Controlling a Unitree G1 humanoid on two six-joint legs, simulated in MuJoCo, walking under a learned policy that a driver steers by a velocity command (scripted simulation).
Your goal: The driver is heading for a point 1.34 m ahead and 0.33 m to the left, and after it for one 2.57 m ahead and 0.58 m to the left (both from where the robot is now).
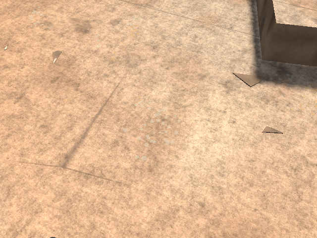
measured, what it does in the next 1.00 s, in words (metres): goes down, turning left: right foot, then left foot 0.04 m lower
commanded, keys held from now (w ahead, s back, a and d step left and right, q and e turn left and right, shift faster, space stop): w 0.30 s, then w+q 0.70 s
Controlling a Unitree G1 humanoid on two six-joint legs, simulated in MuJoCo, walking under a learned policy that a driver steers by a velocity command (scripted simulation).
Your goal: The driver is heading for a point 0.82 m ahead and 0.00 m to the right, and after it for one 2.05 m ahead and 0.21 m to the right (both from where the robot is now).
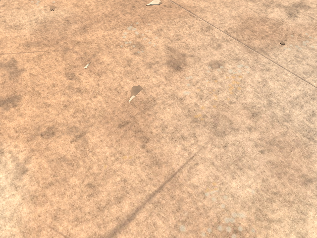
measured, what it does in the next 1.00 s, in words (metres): walks ahead: right foot, then left foot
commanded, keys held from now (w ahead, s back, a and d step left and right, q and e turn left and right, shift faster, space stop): w+q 0.20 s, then w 0.46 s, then w+e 0.34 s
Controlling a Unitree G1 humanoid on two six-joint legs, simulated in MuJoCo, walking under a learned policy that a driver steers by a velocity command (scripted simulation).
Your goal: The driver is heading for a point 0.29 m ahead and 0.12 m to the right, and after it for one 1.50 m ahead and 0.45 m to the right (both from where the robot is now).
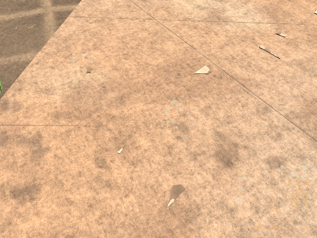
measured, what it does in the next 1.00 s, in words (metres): walks ahead, turning right: right foot, then left foot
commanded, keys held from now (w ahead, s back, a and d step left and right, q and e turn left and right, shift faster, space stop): w+e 0.72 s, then w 0.28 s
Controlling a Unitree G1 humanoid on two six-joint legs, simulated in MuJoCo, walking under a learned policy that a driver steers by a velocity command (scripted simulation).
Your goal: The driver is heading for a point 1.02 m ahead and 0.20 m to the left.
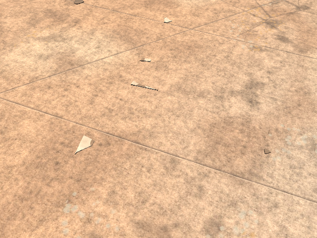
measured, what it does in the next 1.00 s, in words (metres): walks ahead, turning left: right foot, then left foot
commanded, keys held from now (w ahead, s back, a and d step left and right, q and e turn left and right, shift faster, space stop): w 0.36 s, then w+q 0.64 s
